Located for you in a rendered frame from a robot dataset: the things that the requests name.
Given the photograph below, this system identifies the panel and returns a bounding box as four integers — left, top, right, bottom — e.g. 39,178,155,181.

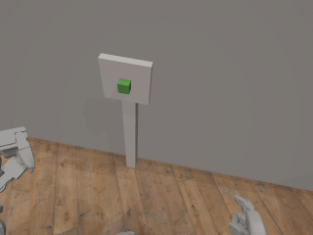
98,53,154,168

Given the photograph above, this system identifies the robot right hand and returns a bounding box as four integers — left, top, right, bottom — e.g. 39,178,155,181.
229,195,267,235

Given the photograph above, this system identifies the robot left hand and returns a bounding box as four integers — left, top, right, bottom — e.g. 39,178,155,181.
0,126,35,193

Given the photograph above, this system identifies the button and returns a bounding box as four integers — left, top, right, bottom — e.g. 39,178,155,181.
117,78,131,95

